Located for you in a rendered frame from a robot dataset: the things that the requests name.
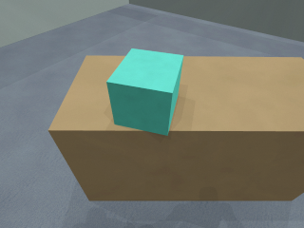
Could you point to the pedestal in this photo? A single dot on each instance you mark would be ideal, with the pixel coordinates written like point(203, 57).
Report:
point(236, 134)

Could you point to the carton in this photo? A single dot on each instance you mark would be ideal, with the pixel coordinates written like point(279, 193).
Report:
point(144, 88)

